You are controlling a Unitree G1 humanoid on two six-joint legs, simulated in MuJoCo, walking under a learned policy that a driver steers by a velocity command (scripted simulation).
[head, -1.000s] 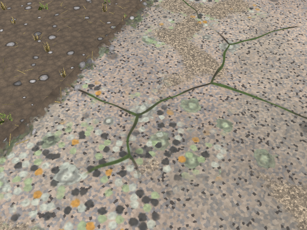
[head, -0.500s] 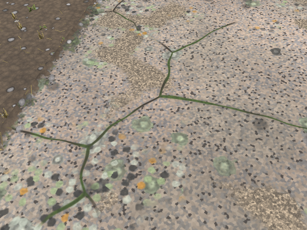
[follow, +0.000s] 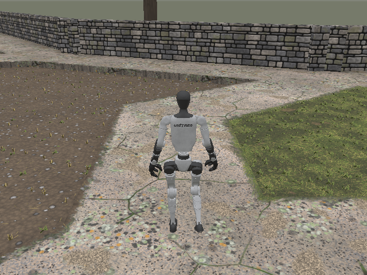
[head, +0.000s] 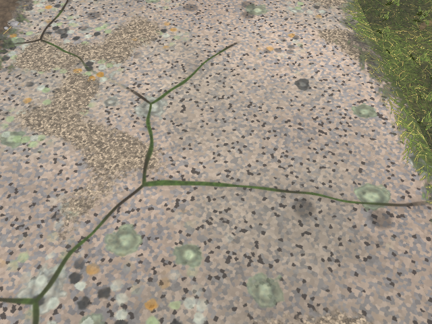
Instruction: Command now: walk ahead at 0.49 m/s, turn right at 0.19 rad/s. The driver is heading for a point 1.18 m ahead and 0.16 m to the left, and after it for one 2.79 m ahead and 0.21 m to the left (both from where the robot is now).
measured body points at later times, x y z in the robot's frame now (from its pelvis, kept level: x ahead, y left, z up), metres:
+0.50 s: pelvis +0.28 -0.07 +0.00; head +0.30 -0.09 +0.45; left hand +0.42 +0.19 -0.10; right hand +0.32 -0.34 -0.14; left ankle +0.20 +0.08 -0.65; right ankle +0.33 -0.16 -0.74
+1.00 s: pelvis +0.55 -0.01 -0.02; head +0.59 +0.00 +0.43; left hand +0.53 +0.26 -0.15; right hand +0.78 -0.23 -0.12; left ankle +0.63 +0.07 -0.74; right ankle +0.37 -0.17 -0.65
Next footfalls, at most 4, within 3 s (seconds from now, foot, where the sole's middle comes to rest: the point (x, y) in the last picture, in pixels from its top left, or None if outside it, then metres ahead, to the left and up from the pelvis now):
0.36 right None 0.37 -0.16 -0.77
0.94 left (200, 263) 0.67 0.08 -0.77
1.42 right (232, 185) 0.99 -0.03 -0.77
1.90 left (147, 157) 1.12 0.30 -0.77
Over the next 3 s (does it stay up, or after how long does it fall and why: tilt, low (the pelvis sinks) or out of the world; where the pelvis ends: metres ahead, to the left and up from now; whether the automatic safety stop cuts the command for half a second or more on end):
stays up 1.11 0.16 0.00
